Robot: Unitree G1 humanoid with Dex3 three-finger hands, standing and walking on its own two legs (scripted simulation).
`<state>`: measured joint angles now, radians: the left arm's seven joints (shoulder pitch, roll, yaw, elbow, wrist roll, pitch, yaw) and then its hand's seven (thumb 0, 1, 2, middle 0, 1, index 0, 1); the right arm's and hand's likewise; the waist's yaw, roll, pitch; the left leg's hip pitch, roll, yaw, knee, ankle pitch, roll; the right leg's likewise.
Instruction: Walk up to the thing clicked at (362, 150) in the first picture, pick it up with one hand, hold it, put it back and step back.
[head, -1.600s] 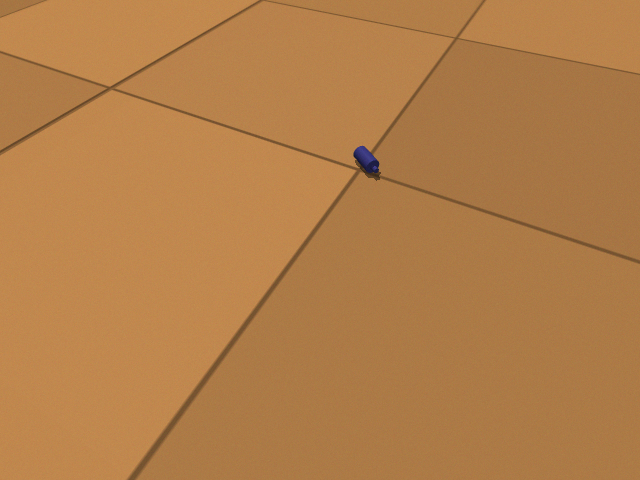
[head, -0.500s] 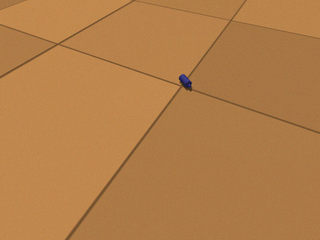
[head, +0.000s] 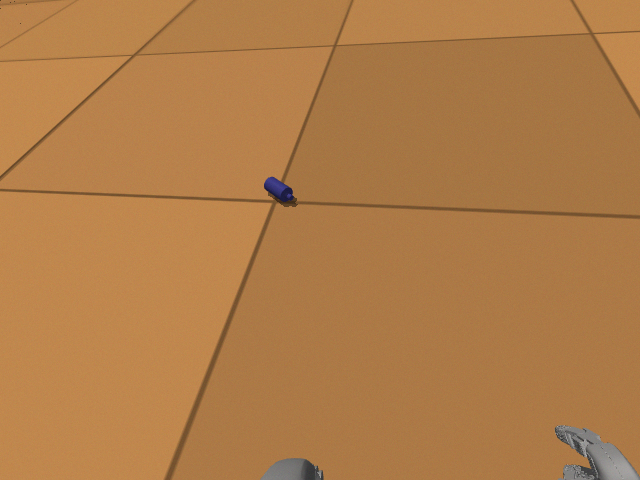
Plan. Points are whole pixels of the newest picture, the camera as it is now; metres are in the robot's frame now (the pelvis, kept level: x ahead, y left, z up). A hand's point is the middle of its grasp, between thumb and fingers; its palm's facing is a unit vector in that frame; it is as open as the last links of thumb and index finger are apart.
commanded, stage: walk up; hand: left
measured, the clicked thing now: (280, 190) +1.46 +0.36 -0.72
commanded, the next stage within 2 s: none
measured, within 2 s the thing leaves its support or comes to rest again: neither
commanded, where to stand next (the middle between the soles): +1.03 +0.45 m, yaw -44 degrees
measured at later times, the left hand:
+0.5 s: hand (153, 300) +0.45 +0.38 -0.12, palm faces -0.32 -0.83 -0.45, open 7.4 cm
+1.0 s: hand (156, 239) +0.60 +0.42 -0.11, palm faces -0.35 -0.78 -0.52, open 7.4 cm
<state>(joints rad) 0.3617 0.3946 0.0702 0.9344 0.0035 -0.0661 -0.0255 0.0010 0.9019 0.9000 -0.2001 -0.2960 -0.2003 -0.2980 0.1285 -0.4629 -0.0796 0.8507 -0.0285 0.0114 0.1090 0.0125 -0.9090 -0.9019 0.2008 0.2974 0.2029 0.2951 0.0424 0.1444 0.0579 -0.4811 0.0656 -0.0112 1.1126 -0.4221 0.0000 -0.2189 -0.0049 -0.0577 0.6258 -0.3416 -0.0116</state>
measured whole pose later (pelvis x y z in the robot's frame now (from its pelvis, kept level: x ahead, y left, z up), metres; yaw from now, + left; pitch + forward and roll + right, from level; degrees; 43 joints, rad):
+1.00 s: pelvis +0.46 +0.17 +0.00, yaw -24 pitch -3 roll -1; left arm 0.38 0.38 0.04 0.85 0.02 -0.09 0.05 0.00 0.90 0.90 -0.21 -0.30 -0.21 -0.30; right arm 0.22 -0.47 -0.11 0.72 -0.06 0.06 0.10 0.01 -0.91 -0.90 0.21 0.30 0.21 0.30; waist 0.00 0.13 0.08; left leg -0.59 0.15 -0.10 1.08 -0.30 -0.02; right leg -0.29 -0.03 -0.02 0.63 -0.29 0.01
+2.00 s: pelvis +0.79 +0.44 -0.04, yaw -37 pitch -2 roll -1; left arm 0.33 0.52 0.09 0.87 0.06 -0.06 0.09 0.00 0.89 0.90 -0.21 -0.30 -0.21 -0.30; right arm 0.27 -0.53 -0.15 0.73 -0.07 0.09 0.09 0.00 -0.91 -0.90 0.20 0.30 0.21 0.30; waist 0.00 0.07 0.10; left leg -0.44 0.11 0.00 0.99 -0.52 -0.03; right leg -0.53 -0.16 0.12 0.89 -0.38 -0.01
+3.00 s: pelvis +0.99 +0.55 -0.02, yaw -46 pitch -2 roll +0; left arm 0.22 0.47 0.12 0.87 0.04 0.10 -0.05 0.00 0.90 0.90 -0.20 -0.30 -0.20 -0.30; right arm 0.31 -0.43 -0.07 0.86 -0.04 -0.05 -0.07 0.00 -0.90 -0.90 0.21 0.30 0.22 0.30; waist 0.01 -0.11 0.14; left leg -0.40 0.11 0.00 0.76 -0.33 -0.04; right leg -0.48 -0.03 0.11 1.07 -0.49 0.01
